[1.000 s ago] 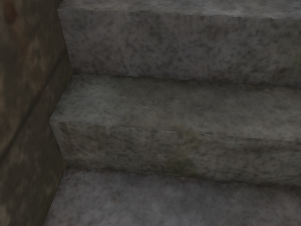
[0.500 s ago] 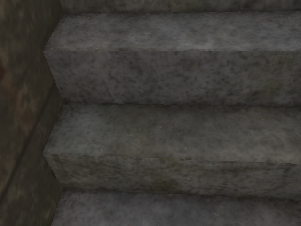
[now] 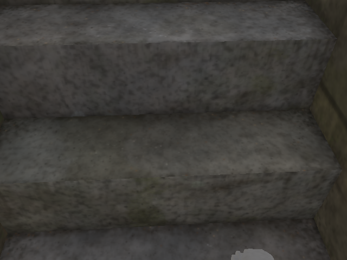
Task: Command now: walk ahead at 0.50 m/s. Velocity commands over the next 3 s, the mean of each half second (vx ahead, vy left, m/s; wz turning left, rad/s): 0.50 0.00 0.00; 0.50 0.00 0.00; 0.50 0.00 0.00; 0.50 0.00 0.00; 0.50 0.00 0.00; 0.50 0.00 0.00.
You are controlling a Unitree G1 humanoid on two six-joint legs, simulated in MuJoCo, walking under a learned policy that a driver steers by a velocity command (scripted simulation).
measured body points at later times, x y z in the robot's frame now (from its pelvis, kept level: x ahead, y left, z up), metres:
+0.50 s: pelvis +0.15 -0.05 +0.19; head +0.17 -0.04 +0.64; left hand +0.13 +0.15 +0.03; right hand +0.33 -0.27 +0.08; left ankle +0.14 +0.10 -0.25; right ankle +0.10 -0.15 -0.54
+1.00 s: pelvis +0.43 +0.05 +0.42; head +0.44 +0.05 +0.87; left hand +0.68 +0.26 +0.39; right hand +0.37 -0.19 +0.27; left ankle +0.34 +0.15 -0.32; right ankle +0.57 -0.08 +0.02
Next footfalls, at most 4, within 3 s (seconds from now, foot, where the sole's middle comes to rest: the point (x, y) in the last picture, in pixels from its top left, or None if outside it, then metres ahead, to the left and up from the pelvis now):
0.08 right None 0.14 -0.15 -0.57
0.70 left None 0.37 0.16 -0.35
1.16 right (191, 142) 0.61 -0.07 -0.13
1.56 left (46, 23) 0.85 0.28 0.09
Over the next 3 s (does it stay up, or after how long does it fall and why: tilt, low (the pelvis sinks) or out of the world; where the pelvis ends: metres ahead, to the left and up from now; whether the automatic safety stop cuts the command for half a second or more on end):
stays up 1.09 0.02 1.08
